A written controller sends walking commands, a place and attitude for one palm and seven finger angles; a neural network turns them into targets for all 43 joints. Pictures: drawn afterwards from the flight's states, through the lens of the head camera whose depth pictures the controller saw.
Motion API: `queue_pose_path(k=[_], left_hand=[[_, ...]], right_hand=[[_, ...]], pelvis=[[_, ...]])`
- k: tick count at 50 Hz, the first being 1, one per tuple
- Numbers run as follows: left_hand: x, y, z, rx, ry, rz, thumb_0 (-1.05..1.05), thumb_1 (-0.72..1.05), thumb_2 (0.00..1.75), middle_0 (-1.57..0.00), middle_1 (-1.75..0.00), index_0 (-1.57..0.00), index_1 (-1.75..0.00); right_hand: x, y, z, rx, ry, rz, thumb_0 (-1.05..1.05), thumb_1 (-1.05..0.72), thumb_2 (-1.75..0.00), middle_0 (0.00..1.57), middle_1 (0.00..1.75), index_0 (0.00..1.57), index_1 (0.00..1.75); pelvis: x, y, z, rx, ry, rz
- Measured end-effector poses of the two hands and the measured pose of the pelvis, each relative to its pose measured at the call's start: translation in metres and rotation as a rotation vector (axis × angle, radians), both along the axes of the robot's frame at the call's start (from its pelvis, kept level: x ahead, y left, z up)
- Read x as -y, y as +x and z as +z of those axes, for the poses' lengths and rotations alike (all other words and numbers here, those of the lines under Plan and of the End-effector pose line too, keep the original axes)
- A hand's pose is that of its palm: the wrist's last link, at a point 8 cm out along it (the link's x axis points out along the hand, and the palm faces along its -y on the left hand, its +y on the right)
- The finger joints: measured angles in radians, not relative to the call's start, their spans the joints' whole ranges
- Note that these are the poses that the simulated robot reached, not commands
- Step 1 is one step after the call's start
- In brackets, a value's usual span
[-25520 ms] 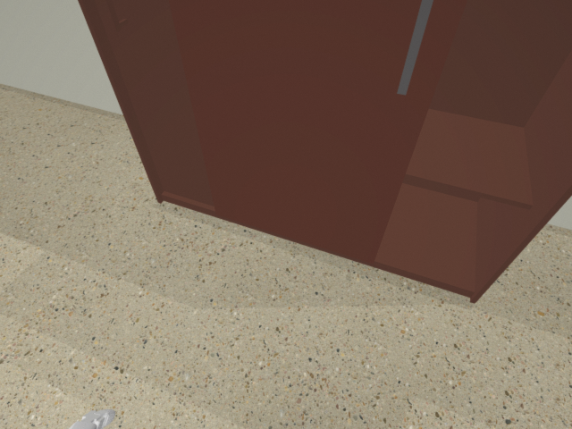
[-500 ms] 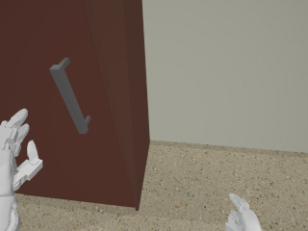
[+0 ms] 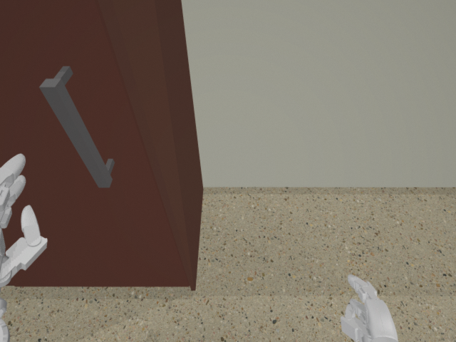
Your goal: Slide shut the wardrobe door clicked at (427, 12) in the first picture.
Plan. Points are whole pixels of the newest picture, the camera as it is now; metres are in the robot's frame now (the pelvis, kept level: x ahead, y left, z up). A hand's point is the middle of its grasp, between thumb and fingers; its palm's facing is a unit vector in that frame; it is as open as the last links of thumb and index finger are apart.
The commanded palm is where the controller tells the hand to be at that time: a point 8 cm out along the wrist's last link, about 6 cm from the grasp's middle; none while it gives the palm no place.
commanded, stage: step back with the hand held close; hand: left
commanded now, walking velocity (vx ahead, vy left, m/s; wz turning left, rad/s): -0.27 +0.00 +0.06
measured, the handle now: (87, 134) +0.40 +0.28 +0.16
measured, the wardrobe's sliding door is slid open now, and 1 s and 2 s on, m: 0.00 0.00 0.00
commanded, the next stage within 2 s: stop stepping back and stand still in 0.80 s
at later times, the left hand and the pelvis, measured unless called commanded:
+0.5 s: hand out of the picture +0.10 +0.28 +0.16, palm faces +0.57 -0.72 -0.39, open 7.4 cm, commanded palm +0.03 +0.31 +0.17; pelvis -0.08 +0.00 -0.03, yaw +5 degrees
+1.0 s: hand out of the picture -0.04 +0.27 +0.17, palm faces +0.61 -0.67 -0.43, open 7.4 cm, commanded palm -0.09 +0.30 +0.17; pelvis -0.19 -0.02 -0.05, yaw +8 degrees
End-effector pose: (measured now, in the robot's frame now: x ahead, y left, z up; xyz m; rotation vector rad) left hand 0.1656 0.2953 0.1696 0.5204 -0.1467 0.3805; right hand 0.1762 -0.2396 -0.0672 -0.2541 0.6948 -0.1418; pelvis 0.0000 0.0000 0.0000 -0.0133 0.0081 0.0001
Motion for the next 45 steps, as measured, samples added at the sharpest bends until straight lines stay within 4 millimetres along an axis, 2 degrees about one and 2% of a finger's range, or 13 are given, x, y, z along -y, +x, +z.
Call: queue_pose_path(k=[7, 15, 22, 32, 38, 41, 45], left_hand=[[-0.013, -0.023, 0.006, 0.036, 0.061, -0.028, 0.02, 0.89, 0.9, -0.21, -0.3, -0.21, -0.3], [-0.026, -0.075, 0.008, 0.137, 0.102, 0.063, 0.02, 0.89, 0.9, -0.21, -0.3, -0.21, -0.3], [-0.021, -0.109, 0.0, 0.206, 0.061, 0.116, 0.02, 0.89, 0.9, -0.21, -0.3, -0.21, -0.3], [-0.006, -0.138, 0.013, 0.271, 0.136, 0.063, 0.02, 0.89, 0.9, -0.21, -0.3, -0.21, -0.3], [-0.001, -0.158, 0.012, 0.26, 0.163, 0.052, 0.02, 0.89, 0.9, -0.21, -0.3, -0.21, -0.3], [0.003, -0.176, 0.012, 0.264, 0.192, 0.054, 0.02, 0.89, 0.9, -0.21, -0.3, -0.21, -0.3], [0.009, -0.213, 0.015, 0.291, 0.242, 0.075, 0.02, 0.89, 0.9, -0.21, -0.3, -0.21, -0.3]], right_hand=[[-0.008, -0.031, -0.001, -0.008, -0.015, -0.028, 0.01, -0.91, -0.9, 0.2, 0.3, 0.2, 0.3], [-0.025, -0.058, -0.017, 0.003, 0.008, 0.04, 0.01, -0.9, -0.9, 0.2, 0.3, 0.2, 0.3], [-0.03, -0.076, -0.025, 0.007, 0.009, 0.1, 0.01, -0.9, -0.9, 0.21, 0.3, 0.2, 0.3], [-0.015, -0.099, -0.021, 0.056, 0.0, 0.114, 0.01, -0.9, -0.9, 0.21, 0.3, 0.2, 0.3], [-0.001, -0.121, -0.025, 0.044, -0.015, 0.106, 0.01, -0.9, -0.9, 0.21, 0.3, 0.2, 0.3], [0.004, -0.132, -0.031, 0.033, -0.018, 0.116, 0.01, -0.9, -0.9, 0.21, 0.3, 0.2, 0.3], [0.007, -0.146, -0.043, 0.015, -0.019, 0.147, 0.01, -0.9, -0.9, 0.2, 0.3, 0.2, 0.3]], pelvis=[[-0.011, -0.022, -0.006, 0.007, 0.004, 0.001], [-0.01, -0.049, -0.018, 0.029, 0.0, 0.06], [-0.003, -0.074, -0.024, 0.043, -0.008, 0.077], [0.009, -0.106, -0.028, 0.04, 0.007, 0.093], [0.015, -0.13, -0.032, 0.035, 0.013, 0.122], [0.021, -0.143, -0.037, 0.043, 0.012, 0.159], [0.029, -0.16, -0.047, 0.054, 0.033, 0.199]])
